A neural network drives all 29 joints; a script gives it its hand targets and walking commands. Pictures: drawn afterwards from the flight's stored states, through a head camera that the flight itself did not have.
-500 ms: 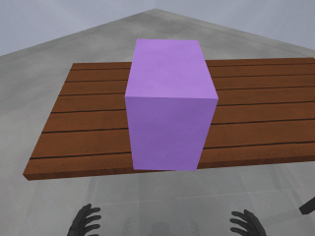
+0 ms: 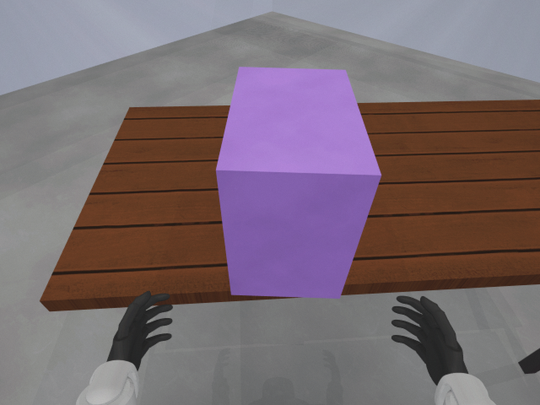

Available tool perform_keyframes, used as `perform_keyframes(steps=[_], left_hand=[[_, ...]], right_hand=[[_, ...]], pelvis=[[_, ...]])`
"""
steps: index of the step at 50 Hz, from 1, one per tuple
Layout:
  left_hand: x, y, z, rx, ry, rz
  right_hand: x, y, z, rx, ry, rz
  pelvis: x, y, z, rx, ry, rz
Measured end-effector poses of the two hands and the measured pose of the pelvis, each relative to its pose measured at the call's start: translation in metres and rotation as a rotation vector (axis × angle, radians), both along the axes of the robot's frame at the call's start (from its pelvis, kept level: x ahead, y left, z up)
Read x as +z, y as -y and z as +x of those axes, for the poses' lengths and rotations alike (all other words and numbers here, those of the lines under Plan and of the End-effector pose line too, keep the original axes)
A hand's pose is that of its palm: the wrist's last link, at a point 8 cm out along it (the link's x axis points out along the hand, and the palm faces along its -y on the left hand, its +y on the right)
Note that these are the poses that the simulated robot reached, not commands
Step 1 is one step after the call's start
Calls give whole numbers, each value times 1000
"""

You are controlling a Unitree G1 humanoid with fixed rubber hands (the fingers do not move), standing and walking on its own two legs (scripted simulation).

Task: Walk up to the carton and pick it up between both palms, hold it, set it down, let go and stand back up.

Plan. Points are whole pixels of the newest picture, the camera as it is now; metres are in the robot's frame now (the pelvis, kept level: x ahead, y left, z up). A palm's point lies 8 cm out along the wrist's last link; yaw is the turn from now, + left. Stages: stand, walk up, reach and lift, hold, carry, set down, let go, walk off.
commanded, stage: reach and lift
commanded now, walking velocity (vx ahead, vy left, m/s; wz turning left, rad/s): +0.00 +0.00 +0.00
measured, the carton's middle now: (288, 181) +0.49 +0.02 +0.09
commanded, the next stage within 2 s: none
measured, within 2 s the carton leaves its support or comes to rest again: neither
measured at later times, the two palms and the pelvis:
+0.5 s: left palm (133, 309) +0.24 +0.22 +0.06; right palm (442, 310) +0.27 -0.19 +0.08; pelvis +0.01 -0.01 +0.00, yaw +1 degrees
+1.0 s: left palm (125, 243) +0.30 +0.24 +0.13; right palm (434, 236) +0.34 -0.17 +0.14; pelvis -0.01 -0.01 +0.00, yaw +3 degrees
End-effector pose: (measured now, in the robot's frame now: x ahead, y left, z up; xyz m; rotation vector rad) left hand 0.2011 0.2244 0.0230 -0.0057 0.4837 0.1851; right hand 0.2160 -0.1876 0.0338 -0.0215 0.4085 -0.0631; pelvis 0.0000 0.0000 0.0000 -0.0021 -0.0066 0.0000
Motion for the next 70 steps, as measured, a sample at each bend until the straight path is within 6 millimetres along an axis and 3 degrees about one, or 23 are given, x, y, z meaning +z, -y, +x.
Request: perform_keyframes(steps=[8,18,38,52,70], left_hand=[[20,3,19,-20,113,7],[27,5,29,-20,153,6],[70,-6,68,-31,176,2],[110,-12,107,-34,191,1],[156,-17,156,-37,229,17]], right_hand=[[20,-2,20,14,109,11],[27,-1,33,29,148,20],[70,-10,79,32,193,36],[112,-15,129,26,192,16],[163,-22,179,43,192,5]], pelvis=[[1,0,11,4,8,-4],[2,6,16,16,12,-2],[0,10,-1,32,39,-3],[-2,5,-13,46,34,-9],[-1,1,-8,59,-7,-15]])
